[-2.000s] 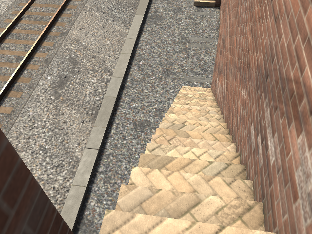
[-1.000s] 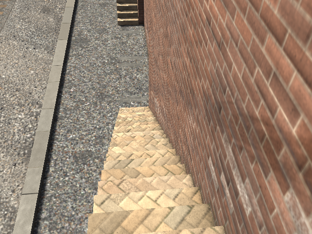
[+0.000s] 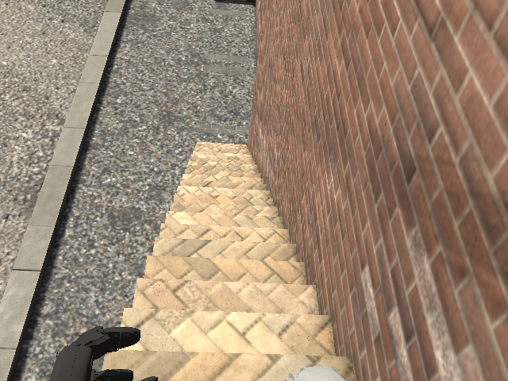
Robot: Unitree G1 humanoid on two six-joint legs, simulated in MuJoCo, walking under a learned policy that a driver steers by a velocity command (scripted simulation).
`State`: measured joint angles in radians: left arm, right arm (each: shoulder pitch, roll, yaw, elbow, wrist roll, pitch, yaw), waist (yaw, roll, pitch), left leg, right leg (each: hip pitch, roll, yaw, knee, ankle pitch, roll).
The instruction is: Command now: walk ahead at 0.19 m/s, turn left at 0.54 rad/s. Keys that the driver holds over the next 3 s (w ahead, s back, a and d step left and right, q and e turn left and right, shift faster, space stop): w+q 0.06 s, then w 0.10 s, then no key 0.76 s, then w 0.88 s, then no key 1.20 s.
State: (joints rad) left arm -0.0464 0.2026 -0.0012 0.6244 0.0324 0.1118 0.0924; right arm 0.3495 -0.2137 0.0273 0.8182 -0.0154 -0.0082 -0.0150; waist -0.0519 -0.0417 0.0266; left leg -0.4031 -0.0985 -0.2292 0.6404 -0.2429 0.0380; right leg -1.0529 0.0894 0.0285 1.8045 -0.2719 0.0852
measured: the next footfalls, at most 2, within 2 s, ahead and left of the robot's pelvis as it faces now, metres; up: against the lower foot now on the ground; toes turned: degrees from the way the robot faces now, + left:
right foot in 0.26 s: +0.10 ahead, -0.18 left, +0.00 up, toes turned +8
left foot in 0.62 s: +0.12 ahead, +0.05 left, +0.00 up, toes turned +6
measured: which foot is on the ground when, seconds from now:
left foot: down 0.00-0.24, up 0.26-0.60, down 0.62-1.00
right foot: up 0.00-0.24, down 0.26-1.00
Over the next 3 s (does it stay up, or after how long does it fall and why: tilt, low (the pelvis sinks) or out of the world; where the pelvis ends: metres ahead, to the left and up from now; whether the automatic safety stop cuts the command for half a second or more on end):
stays up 0.59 -0.14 -0.37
